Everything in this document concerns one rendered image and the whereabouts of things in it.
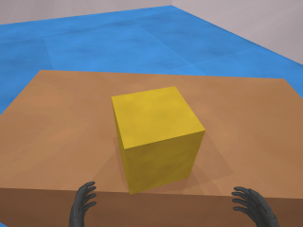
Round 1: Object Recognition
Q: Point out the left robot hand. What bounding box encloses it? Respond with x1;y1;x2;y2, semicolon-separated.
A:
68;182;97;227

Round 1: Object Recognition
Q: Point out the carton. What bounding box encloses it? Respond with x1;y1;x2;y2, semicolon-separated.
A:
111;86;205;195

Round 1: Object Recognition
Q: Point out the right robot hand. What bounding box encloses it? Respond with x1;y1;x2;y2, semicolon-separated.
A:
231;186;280;227

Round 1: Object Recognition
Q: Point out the pedestal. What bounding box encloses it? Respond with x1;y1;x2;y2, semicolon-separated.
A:
0;70;303;227

